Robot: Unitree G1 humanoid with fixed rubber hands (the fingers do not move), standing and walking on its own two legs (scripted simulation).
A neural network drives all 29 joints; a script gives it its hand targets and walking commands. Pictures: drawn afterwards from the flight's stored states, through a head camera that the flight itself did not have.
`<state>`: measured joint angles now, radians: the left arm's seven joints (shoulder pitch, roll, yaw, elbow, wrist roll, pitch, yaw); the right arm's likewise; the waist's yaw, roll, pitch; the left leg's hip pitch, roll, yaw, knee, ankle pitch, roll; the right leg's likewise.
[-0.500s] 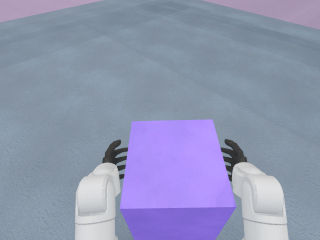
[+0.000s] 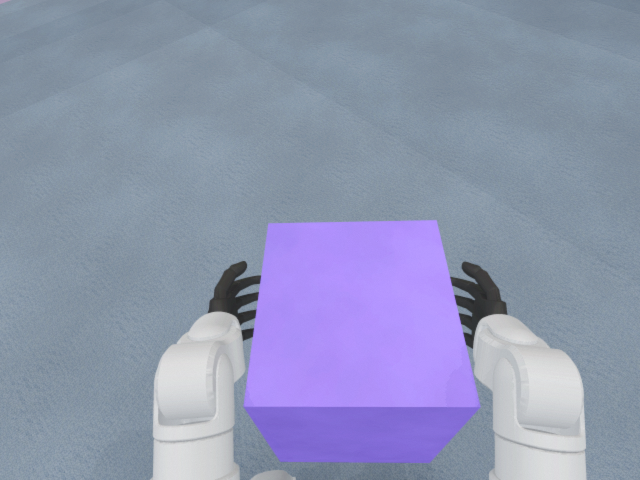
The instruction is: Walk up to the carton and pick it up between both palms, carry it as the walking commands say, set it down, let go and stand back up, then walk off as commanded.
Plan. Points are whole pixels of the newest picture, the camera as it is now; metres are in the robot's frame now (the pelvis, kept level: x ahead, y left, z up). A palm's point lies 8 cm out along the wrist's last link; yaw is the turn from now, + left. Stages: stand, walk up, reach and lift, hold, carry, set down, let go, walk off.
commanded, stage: carry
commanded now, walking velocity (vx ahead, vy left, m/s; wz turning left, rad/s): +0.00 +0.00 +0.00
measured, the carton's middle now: (353, 349) +0.28 +0.00 -0.02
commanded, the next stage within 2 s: none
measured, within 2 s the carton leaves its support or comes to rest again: neither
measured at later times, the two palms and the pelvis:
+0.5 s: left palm (277, 194) +0.47 +0.10 +0.07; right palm (494, 199) +0.45 -0.19 +0.07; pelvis +0.18 -0.02 +0.00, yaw -5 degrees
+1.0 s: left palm (304, 169) +0.52 +0.07 +0.07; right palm (510, 172) +0.50 -0.22 +0.07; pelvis +0.25 -0.06 -0.02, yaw -4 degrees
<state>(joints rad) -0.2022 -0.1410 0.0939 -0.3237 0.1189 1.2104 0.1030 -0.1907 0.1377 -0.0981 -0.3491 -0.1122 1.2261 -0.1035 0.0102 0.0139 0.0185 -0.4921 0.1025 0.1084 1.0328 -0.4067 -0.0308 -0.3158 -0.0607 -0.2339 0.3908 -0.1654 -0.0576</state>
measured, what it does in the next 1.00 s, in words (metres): walks ahead: left foot, then left foot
